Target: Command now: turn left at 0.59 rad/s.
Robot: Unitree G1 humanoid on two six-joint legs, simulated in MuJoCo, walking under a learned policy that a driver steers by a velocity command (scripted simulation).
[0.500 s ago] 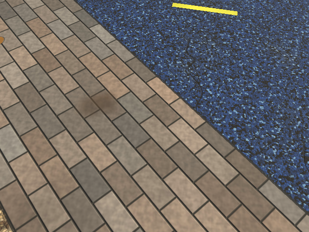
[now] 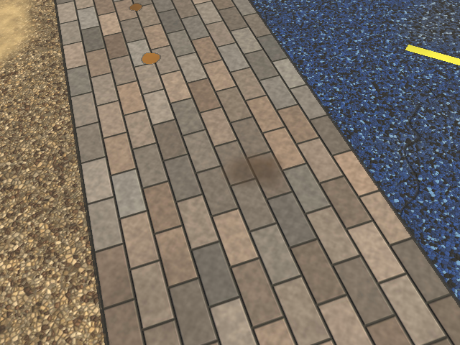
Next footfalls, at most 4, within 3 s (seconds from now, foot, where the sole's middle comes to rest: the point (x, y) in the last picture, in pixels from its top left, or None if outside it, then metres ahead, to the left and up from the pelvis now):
0.16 left None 0.03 0.14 -0.78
0.58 right None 0.14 -0.06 -0.78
1.02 left None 0.29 0.31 -0.78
1.44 right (198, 328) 0.51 0.17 -0.78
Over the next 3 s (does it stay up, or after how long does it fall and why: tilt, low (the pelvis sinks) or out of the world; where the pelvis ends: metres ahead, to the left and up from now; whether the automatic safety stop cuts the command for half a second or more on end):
stays up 0.49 0.23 0.00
